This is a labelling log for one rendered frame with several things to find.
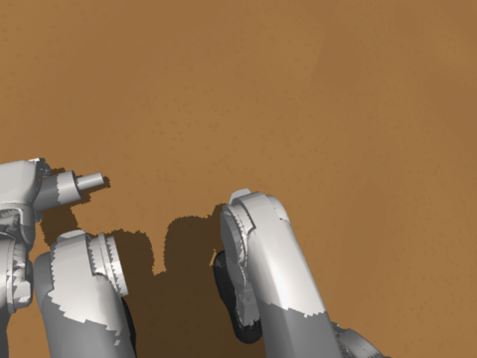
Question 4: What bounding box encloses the left robot foot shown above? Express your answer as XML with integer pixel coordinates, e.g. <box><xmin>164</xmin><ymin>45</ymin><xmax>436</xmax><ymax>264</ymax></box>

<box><xmin>121</xmin><ymin>297</ymin><xmax>137</xmax><ymax>358</ymax></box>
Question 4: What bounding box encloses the left robot arm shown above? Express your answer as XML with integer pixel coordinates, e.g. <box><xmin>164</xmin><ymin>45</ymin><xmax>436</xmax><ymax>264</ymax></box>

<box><xmin>0</xmin><ymin>203</ymin><xmax>36</xmax><ymax>358</ymax></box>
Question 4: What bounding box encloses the left robot hand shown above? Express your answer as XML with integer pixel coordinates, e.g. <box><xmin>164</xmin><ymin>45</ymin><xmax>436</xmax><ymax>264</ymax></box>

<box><xmin>0</xmin><ymin>158</ymin><xmax>51</xmax><ymax>223</ymax></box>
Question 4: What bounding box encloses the right robot foot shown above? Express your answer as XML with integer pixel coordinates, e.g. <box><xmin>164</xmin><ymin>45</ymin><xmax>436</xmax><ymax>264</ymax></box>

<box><xmin>213</xmin><ymin>250</ymin><xmax>262</xmax><ymax>344</ymax></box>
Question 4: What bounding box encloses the right robot hand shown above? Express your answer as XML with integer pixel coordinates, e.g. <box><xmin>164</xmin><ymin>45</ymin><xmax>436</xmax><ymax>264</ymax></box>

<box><xmin>331</xmin><ymin>321</ymin><xmax>383</xmax><ymax>358</ymax></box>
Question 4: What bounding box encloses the bottle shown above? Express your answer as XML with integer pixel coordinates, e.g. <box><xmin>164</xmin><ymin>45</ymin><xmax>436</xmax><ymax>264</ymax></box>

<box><xmin>33</xmin><ymin>170</ymin><xmax>104</xmax><ymax>212</ymax></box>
